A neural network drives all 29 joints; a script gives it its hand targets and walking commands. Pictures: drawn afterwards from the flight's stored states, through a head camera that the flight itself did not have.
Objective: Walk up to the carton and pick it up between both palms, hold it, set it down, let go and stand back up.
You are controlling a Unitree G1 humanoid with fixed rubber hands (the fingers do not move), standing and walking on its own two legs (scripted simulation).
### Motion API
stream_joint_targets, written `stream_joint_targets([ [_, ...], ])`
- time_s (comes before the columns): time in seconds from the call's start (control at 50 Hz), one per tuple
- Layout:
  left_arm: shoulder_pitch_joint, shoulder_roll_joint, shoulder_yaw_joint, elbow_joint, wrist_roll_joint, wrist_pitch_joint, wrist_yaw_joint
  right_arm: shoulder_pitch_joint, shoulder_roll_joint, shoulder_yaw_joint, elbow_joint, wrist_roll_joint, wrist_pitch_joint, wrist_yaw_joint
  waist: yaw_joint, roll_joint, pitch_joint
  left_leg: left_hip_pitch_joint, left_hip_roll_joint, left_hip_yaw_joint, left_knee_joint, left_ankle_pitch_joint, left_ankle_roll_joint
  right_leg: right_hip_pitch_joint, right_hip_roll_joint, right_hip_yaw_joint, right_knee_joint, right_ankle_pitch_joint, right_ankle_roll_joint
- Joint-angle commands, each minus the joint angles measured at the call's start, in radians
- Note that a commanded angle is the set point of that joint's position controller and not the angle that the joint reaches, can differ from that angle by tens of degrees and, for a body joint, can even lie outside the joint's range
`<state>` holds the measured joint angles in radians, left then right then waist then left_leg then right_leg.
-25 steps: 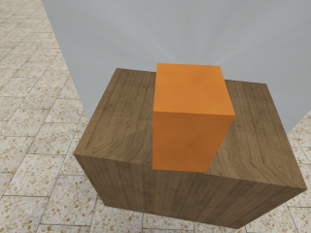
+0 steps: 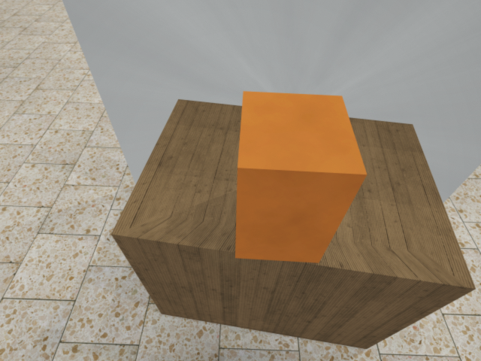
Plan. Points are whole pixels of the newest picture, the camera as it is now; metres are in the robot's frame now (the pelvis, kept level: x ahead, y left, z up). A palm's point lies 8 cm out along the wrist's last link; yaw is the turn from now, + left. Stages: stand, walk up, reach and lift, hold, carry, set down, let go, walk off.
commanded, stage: reach and lift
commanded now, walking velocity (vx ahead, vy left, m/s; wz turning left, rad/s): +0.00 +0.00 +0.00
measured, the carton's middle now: (284, 183) +0.44 -0.07 +0.02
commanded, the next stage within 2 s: none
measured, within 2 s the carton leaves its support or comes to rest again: neither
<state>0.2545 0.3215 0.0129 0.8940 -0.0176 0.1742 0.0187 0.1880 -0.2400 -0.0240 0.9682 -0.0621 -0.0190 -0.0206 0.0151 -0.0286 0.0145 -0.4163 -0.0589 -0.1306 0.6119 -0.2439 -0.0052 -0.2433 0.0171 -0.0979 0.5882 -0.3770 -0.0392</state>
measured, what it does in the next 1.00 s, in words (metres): stands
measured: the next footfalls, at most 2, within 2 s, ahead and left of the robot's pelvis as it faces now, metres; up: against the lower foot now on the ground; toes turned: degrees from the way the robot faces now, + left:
none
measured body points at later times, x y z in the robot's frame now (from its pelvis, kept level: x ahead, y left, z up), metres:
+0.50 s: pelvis +0.01 -0.01 +0.01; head +0.05 +0.01 +0.45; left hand +0.19 +0.24 -0.10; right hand +0.19 -0.27 -0.08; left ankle +0.07 +0.12 -0.73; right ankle -0.03 -0.09 -0.73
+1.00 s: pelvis +0.03 +0.00 +0.02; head +0.02 +0.03 +0.47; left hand +0.21 +0.21 -0.07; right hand +0.18 -0.25 -0.05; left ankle +0.07 +0.12 -0.73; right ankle -0.03 -0.09 -0.73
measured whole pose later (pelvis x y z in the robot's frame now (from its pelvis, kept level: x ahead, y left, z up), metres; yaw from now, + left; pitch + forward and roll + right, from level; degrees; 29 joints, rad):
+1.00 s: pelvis +0.03 +0.00 +0.02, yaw -6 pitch -2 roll +0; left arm 0.22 0.17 0.03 0.51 0.03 0.07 0.04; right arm 0.15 -0.19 -0.02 0.77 0.04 -0.26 0.05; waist 0.02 -0.07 0.01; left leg -0.17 0.03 0.07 0.35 -0.14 -0.01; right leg -0.05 0.02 -0.02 0.35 -0.27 -0.03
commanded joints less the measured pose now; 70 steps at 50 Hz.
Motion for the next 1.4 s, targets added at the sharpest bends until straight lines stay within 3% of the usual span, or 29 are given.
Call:
stream_joint_targets([
  [0.0, -0.426, 0.107, 0.037, -0.399, -0.007, 0.283, 0.037, -0.36, -0.112, -0.126, -0.065, -0.061, 0.013, 0.098, -0.048, -0.004, -0.11, 0.001, 0.092, 0.143, 0.044, -0.169, -0.026, -0.271, -0.114, 0.046, 0.066, -0.136, -0.001],
  [0.04, -0.323, 0.073, 0.062, -0.399, 0.032, 0.387, 0.018, -0.275, -0.158, -0.109, -0.056, -0.001, 0.037, 0.103, -0.049, 0.056, -0.155, 0.154, 0.096, 0.142, 0.058, -0.084, -0.05, -0.342, -0.107, 0.03, 0.049, -0.002, -0.006],
  [0.1, -0.205, 0.046, 0.106, -0.441, 0.084, 0.441, -0.003, -0.242, -0.2, -0.033, -0.078, 0.088, 0.02, 0.085, -0.04, 0.066, -0.166, 0.33, 0.089, 0.143, 0.048, 0.105, -0.075, -0.265, -0.044, -0.02, 0.006, 0.202, 0.006],
  [0.12, -0.163, 0.04, 0.133, -0.46, 0.107, 0.434, -0.007, -0.238, -0.212, -0.015, -0.105, 0.108, 0.006, 0.083, -0.02, 0.058, -0.162, 0.349, 0.081, 0.147, 0.03, 0.207, -0.074, -0.196, -0.027, -0.02, -0.006, 0.293, 0.018],
  [0.14, -0.124, 0.04, 0.155, -0.469, 0.115, 0.42, -0.011, -0.236, -0.221, 0.001, -0.139, 0.11, -0.007, 0.083, -0.012, 0.016, -0.162, 0.372, 0.071, 0.154, 0.0, 0.255, -0.067, -0.134, -0.016, -0.021, -0.039, 0.352, 0.032],
  [0.18, -0.106, 0.03, 0.18, -0.444, 0.144, 0.391, -0.017, -0.242, -0.209, 0.017, -0.165, 0.102, -0.004, 0.076, 0.006, -0.022, -0.081, 0.335, 0.054, 0.175, -0.067, 0.167, -0.045, -0.068, -0.012, 0.004, -0.105, 0.291, 0.047],
  [0.22, -0.122, 0.012, 0.184, -0.429, 0.153, 0.36, -0.017, -0.254, -0.185, 0.028, -0.185, 0.089, -0.01, 0.066, 0.012, -0.022, -0.06, 0.316, 0.037, 0.186, -0.087, 0.205, -0.029, -0.046, -0.014, 0.013, -0.123, 0.359, 0.055],
  [0.24, -0.146, 0.012, 0.188, -0.435, 0.156, 0.339, -0.017, -0.262, -0.177, 0.026, -0.202, 0.087, -0.017, 0.067, 0.014, -0.003, -0.063, 0.32, 0.034, 0.19, -0.096, 0.204, -0.027, -0.061, -0.013, 0.015, -0.13, 0.349, 0.056],
  [0.3, -0.216, 0.014, 0.191, -0.46, 0.149, 0.27, -0.018, -0.274, -0.127, 0.027, -0.274, 0.064, -0.034, 0.071, 0.029, -0.029, -0.068, 0.329, 0.036, 0.202, -0.11, 0.17, -0.013, -0.096, -0.033, 0.051, -0.172, 0.338, 0.073],
  [0.36, -0.283, 0.019, 0.173, -0.505, 0.125, 0.2, -0.013, -0.266, -0.094, 0.006, -0.303, 0.067, -0.062, 0.069, 0.017, 0.01, -0.098, 0.33, 0.046, 0.203, -0.105, 0.151, -0.009, -0.129, -0.049, 0.072, -0.169, 0.349, 0.077],
  [0.4, -0.284, 0.016, 0.16, -0.527, 0.1, 0.159, -0.012, -0.243, -0.087, -0.003, -0.32, 0.063, -0.09, 0.061, 0.01, 0.004, -0.137, 0.347, 0.052, 0.195, -0.096, 0.17, -0.007, -0.125, -0.057, 0.083, -0.169, 0.391, 0.08],
  [0.46, -0.252, 0.008, 0.136, -0.525, 0.074, 0.11, -0.017, -0.209, -0.085, -0.011, -0.288, 0.067, -0.137, 0.044, -0.016, 0.01, -0.163, 0.389, 0.048, 0.187, -0.101, 0.224, -0.013, -0.101, -0.049, 0.072, -0.169, 0.47, 0.076],
  [0.52, -0.179, -0.014, 0.122, -0.498, 0.066, 0.068, -0.024, -0.17, -0.099, -0.015, -0.242, 0.072, -0.194, 0.034, -0.022, 0.008, -0.167, 0.46, 0.048, 0.17, -0.115, 0.298, -0.022, -0.085, -0.031, 0.057, -0.195, 0.512, 0.071],
  [0.62, -0.121, -0.05, 0.093, -0.463, 0.057, 0.005, -0.026, -0.163, -0.109, -0.026, -0.215, 0.068, -0.258, 0.03, -0.024, -0.013, -0.146, 0.538, 0.043, 0.158, -0.149, 0.365, -0.032, -0.086, 0.0, 0.038, -0.261, 0.453, 0.052],
  [0.76, -0.147, -0.062, 0.07, -0.456, 0.054, -0.06, 0.003, -0.164, -0.08, -0.029, -0.26, 0.073, -0.253, 0.054, 0.005, -0.005, -0.087, 0.536, 0.051, 0.164, -0.214, 0.299, -0.027, -0.101, 0.0, 0.058, -0.324, 0.289, 0.031],
  [0.84, -0.13, -0.073, 0.052, -0.466, 0.051, -0.102, 0.017, -0.136, -0.067, -0.027, -0.292, 0.085, -0.258, 0.065, 0.012, -0.005, -0.064, 0.539, 0.055, 0.165, -0.229, 0.282, -0.025, -0.096, -0.006, 0.076, -0.337, 0.281, 0.026],
  [0.9, -0.108, -0.083, 0.043, -0.498, 0.058, -0.126, 0.025, -0.102, -0.06, -0.025, -0.289, 0.111, -0.267, 0.068, 0.006, 0.036, -0.084, 0.559, 0.056, 0.163, -0.234, 0.307, -0.029, -0.077, -0.008, 0.084, -0.338, 0.302, 0.02],
  [1.14, -0.051, -0.096, -0.003, -0.529, 0.011, -0.244, 0.029, -0.054, -0.032, -0.043, -0.419, 0.107, -0.303, 0.051, 0.002, -0.02, -0.043, 0.545, 0.059, 0.164, -0.264, 0.27, -0.014, -0.069, -0.012, 0.106, -0.374, 0.263, 0.021],
  [1.24, -0.03, -0.109, -0.024, -0.538, 0.001, -0.285, 0.037, -0.021, -0.009, -0.035, -0.441, 0.122, -0.302, 0.054, 0.009, -0.015, -0.01, 0.543, 0.066, 0.166, -0.282, 0.228, -0.012, -0.072, -0.018, 0.118, -0.386, 0.205, 0.012],
  [1.38, -0.008, -0.113, -0.044, -0.6, 0.0, -0.36, 0.053, 0.005, 0.015, -0.027, -0.501, 0.146, -0.336, 0.052, 0.019, -0.001, -0.031, 0.547, 0.07, 0.164, -0.272, 0.24, -0.01, -0.057, -0.017, 0.129, -0.371, 0.226, 0.009],
])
